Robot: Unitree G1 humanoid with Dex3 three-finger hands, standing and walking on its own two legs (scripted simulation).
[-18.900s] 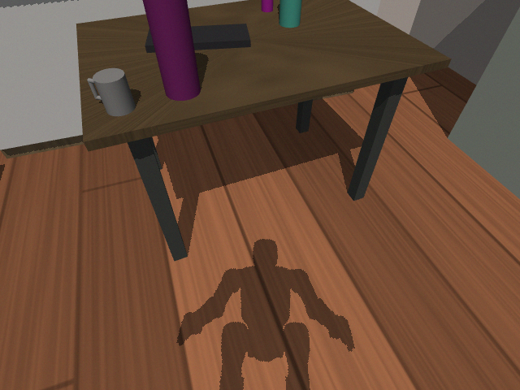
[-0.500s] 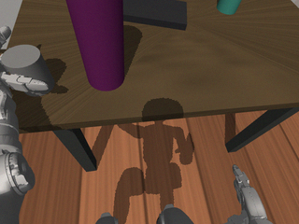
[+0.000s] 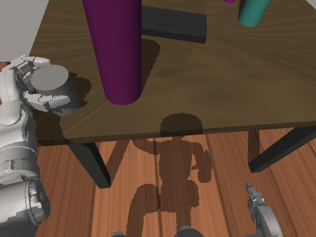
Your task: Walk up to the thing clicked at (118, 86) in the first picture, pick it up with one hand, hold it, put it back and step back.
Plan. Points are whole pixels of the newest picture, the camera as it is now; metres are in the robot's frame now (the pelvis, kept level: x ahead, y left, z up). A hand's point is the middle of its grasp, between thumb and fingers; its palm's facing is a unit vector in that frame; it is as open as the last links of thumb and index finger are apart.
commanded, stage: settle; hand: left
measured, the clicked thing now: (53, 88) +0.48 +0.23 +0.09
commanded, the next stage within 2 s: lift in 0.84 s
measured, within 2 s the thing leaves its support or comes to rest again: leaves its support in 0.28 s
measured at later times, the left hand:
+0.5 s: hand (41, 75) +0.47 +0.24 +0.14, palm faces +0.26 -0.97 -0.02, open 11.2 cm
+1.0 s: hand (36, 67) +0.46 +0.23 +0.17, palm faces +0.25 -0.97 -0.01, open 11.2 cm
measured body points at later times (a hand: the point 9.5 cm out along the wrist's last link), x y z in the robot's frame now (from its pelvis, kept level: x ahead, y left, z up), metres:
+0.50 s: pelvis +0.00 +0.00 +0.01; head +0.06 +0.01 +0.46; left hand +0.45 +0.29 +0.14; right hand +0.15 -0.26 -0.03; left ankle +0.00 +0.12 -0.68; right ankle +0.00 -0.15 -0.68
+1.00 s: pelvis -0.01 -0.01 +0.02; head +0.04 +0.00 +0.47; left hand +0.44 +0.28 +0.17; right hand +0.15 -0.26 -0.04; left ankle +0.00 +0.12 -0.68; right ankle +0.00 -0.15 -0.68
